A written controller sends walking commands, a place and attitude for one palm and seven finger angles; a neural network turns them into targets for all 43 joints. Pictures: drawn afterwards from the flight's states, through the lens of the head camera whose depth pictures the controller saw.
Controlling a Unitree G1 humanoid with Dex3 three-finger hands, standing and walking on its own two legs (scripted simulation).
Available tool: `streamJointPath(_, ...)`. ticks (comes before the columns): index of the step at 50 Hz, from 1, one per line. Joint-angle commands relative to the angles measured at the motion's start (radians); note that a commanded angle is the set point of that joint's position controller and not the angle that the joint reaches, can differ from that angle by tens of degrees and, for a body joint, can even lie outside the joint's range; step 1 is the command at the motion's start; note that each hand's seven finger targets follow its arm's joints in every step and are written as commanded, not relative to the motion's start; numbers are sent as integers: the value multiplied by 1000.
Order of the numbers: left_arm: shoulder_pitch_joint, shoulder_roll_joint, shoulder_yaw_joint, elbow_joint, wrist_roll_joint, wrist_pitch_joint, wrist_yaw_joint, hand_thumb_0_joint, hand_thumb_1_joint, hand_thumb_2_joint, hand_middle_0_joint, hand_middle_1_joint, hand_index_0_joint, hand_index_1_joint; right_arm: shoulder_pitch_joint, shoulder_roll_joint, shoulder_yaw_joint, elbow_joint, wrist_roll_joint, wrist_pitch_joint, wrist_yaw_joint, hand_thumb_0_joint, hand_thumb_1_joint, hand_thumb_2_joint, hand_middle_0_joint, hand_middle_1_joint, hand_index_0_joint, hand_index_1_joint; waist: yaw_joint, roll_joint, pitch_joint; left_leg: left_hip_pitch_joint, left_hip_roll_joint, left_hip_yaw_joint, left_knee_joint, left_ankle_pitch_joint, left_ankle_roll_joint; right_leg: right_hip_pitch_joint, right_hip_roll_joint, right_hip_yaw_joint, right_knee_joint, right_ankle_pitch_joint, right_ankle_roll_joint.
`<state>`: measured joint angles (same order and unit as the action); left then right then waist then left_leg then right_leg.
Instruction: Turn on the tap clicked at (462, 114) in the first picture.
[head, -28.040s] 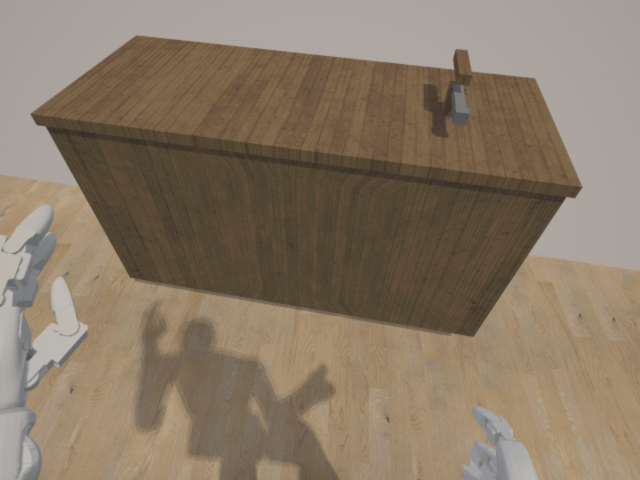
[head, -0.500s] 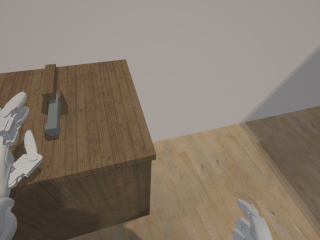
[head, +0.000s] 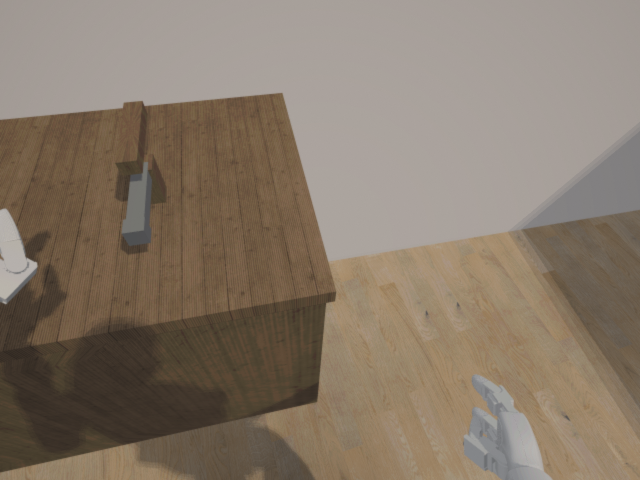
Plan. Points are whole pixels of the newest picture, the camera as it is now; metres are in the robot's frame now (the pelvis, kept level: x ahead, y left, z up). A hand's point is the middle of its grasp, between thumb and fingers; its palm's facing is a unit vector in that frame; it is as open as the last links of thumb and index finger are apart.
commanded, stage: come to a stop and stand still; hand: left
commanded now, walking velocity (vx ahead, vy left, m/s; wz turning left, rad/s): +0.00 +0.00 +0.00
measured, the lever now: (137, 231) +0.38 +0.31 +0.05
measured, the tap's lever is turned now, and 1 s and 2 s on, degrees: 0 0 0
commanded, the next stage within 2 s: none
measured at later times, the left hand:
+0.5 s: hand out of the picture +0.15 +0.32 +0.17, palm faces +0.45 -0.84 -0.30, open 7.4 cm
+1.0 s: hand out of the picture +0.15 +0.35 +0.16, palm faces +0.47 -0.81 -0.34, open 7.4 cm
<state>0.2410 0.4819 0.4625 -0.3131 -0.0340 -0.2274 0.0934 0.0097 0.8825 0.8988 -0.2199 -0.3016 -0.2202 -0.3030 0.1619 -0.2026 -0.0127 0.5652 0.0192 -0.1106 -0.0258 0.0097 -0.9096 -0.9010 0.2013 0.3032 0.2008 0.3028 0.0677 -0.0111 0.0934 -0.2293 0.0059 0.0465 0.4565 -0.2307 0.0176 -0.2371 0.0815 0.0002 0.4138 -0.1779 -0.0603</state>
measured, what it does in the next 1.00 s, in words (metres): shifts its weight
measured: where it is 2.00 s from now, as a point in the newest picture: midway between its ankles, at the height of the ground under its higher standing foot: outside the picture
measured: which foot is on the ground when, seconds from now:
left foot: down 0.00-1.00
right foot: down 0.00-1.00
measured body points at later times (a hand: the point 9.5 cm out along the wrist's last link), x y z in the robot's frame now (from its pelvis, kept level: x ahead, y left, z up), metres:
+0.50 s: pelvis -0.06 +0.07 -0.01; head -0.08 +0.09 +0.44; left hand +0.12 +0.37 +0.19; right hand +0.11 -0.14 -0.07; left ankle +0.01 +0.11 -0.74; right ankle +0.01 -0.07 -0.73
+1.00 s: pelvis -0.06 +0.09 +0.00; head -0.06 +0.11 +0.45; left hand +0.12 +0.39 +0.18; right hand +0.14 -0.11 -0.07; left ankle +0.01 +0.12 -0.74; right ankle -0.03 -0.03 -0.74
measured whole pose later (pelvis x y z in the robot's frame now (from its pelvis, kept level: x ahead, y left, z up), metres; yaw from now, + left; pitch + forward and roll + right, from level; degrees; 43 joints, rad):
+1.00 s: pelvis -0.06 +0.09 +0.00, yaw +4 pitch -3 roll -2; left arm 0.35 0.33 0.33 -0.42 0.01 -0.18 0.10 0.01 0.89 0.90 -0.21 -0.30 -0.21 -0.30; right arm 0.21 -0.19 0.01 0.57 0.00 -0.12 0.00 0.01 -0.91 -0.90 0.20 0.30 0.20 0.30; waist 0.03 0.00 0.06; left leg -0.23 -0.05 0.17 0.41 -0.16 0.07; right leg -0.16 0.03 0.00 0.40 -0.19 -0.01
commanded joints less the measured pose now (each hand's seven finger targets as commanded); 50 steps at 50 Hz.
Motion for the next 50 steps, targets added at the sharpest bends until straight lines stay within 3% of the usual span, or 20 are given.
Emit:
streamJointPath(1, 112, -32, -100, -251, -25, -41, 3, 0, 900, 900, -200, -300, -200, -300, -18, -131, -51, -156, 10, -59, 29, 0, -900, -900, 200, 300, 200, 300, -30, 70, -349, 113, 81, -57, 5, 343, 30, 189, -170, 146, 36, 440, 100)
streamJointPath(3, 180, -32, -117, -299, -28, -30, 10, 0, 900, 900, -200, -300, -200, -300, -47, -119, -41, -166, 14, -59, 34, 0, -900, -900, 200, 300, 200, 300, -26, 16, -320, 89, 94, -79, -29, 259, 32, 160, -159, 123, 26, 293, 84)
streamJointPath(6, 151, 70, -15, -343, -19, -32, 25, 0, 900, 900, -200, -300, -200, -300, -52, -127, -34, -180, -3, -58, 15, 0, -900, -900, 200, 300, 200, 300, -32, -102, -239, 4, 74, -116, -67, 14, 23, 85, -153, 155, -56, -9, 45)
streamJointPath(7, 135, 95, 19, -346, -20, -37, 28, 0, 900, 900, -200, -300, -200, -300, -59, -124, -30, -185, -4, -58, 5, 0, -900, -900, 200, 300, 200, 300, -36, -104, -202, -9, 64, -124, -79, -52, 24, 42, -156, 167, -89, -106, 37)
streamJointPath(8, 93, 171, 89, -376, -17, -42, 36, 0, 900, 900, -200, -300, -200, -300, -72, -128, -27, -180, -7, -52, -8, 0, -900, -900, 200, 300, 200, 300, -38, -55, -172, -23, 64, -134, -91, -117, 26, 6, -159, 173, -110, -186, 31)
streamJointPath(11, 9, 111, 50, -343, -11, -61, 33, 0, 900, 900, -200, -300, -200, -300, -64, -112, -14, -182, -7, -62, -24, 0, -900, -900, 200, 300, 200, 300, -45, 96, -89, -131, 98, -178, -192, -336, 43, 7, -121, 143, -67, -271, 35)
streamJointPath(14, -89, 90, 25, -328, 8, -77, 24, 0, 900, 900, -200, -300, -200, -300, -47, -120, -13, -174, -3, -84, -24, 0, -900, -900, 200, 300, 200, 300, -37, 224, -97, -313, 159, -204, -293, -498, 73, 205, -75, 51, 135, -119, 51)
streamJointPath(18, -58, -18, -85, -288, 15, -81, 6, 0, 900, 900, -200, -300, -200, -300, -32, -120, -19, -156, 0, -112, 3, 0, -900, -900, 200, 300, 200, 300, -37, 190, -139, -203, 157, -180, -278, -436, 45, 160, -73, 29, 146, -88, 53)
streamJointPath(21, -13, -29, -98, -259, 33, -64, 6, 0, 900, 900, -200, -300, -200, -300, -14, -134, -29, -147, 0, -100, 18, 0, -900, -900, 200, 300, 200, 300, -35, 133, -102, -308, 175, -197, -331, -545, 32, 190, -50, 6, 191, -133, 50)
streamJointPath(24, -38, 5, -63, -255, 37, -54, 11, 0, 900, 900, -200, -300, -200, -300, -20, -130, -34, -146, -2, -82, 19, 0, -900, -900, 200, 300, 200, 300, -36, 69, -77, -336, 182, -194, -340, -563, 10, 187, -45, -9, 199, -146, 52)
streamJointPath(27, -25, 50, -4, -259, 35, -53, 19, 0, 900, 900, -200, -300, -200, -300, -31, -116, -33, -151, -10, -67, 14, 0, -900, -900, 200, 300, 200, 300, -31, 20, -87, -284, 153, -142, -269, -487, 8, 171, -70, 9, 99, -171, 34)
streamJointPath(28, -35, 83, 28, -281, 34, -55, 17, 0, 900, 900, -200, -300, -200, -300, -39, -118, -34, -146, -13, -64, 16, 0, -900, -900, 200, 300, 200, 300, -33, 48, -87, -246, 138, -112, -259, -478, -8, 138, -72, 15, 68, -180, 28)
streamJointPath(32, -8, 57, 18, -369, 22, -64, 17, 0, 900, 900, -200, -300, -200, -300, -45, -109, -28, -154, -18, -78, 9, 0, -900, -900, 200, 300, 200, 300, -41, 33, -140, -48, 94, -73, -169, -346, -4, 16, -93, 92, -36, -207, 9)
streamJointPath(33, -20, 56, 14, -399, 23, -66, 12, 0, 900, 900, -200, -300, -200, -300, -51, -111, -26, -149, -20, -82, 14, 0, -900, -900, 200, 300, 200, 300, -41, 91, -146, -21, 102, -79, -197, -345, -24, 2, -81, 70, -19, -198, 12)
streamJointPath(38, -6, -13, -45, -336, 38, -46, 14, 0, 900, 900, -200, -300, -200, -300, -30, -119, -31, -136, -13, -93, 14, 0, -900, -900, 200, 300, 200, 300, -39, 178, -162, -34, 195, -146, -332, -430, -37, 50, -40, -2, 143, -162, 40)
streamJointPath(39, -9, -23, -57, -317, 40, -36, 14, 0, 900, 900, -200, -300, -200, -300, -20, -126, -35, -135, -13, -88, 15, 0, -900, -900, 200, 300, 200, 300, -42, 168, -140, -65, 206, -150, -359, -472, -45, 51, -29, -17, 176, -173, 41)
streamJointPath(43, -29, -3, -49, -317, 42, -21, 17, 0, 900, 900, -200, -300, -200, -300, -22, -118, -35, -141, -15, -74, 17, 0, -900, -900, 200, 300, 200, 300, -38, 95, -124, -28, 186, -117, -329, -368, -69, 68, -39, -34, 68, -144, 37)
streamJointPath(46, -16, 12, -47, -329, 38, -16, 23, 0, 900, 900, -200, -300, -200, -300, -36, -119, -28, -149, -20, -66, 16, 0, -900, -900, 200, 300, 200, 300, -43, 36, -133, 15, 141, -89, -226, -244, -55, 88, -82, 34, -83, -90, 10)
streamJointPath(48, -13, 43, -20, -346, 38, -13, 21, 0, 900, 900, -200, -300, -200, -300, -61, -114, -22, -155, -22, -63, 17, 0, -900, -900, 200, 300, 200, 300, -41, 31, -140, 20, 111, -79, -197, -233, -67, 64, -104, 80, -102, -132, -6)
streamJointPath(50, 39, 24, -22, -334, 28, -8, 22, 0, 900, 900, -200, -300, -200, -300, -50, -118, -25, -163, -21, -61, 8, 0, -900, -900, 200, 300, 200, 300, -45, 4, -138, 63, 101, -89, -171, -209, -40, -17, -118, 139, -123, -179, -12)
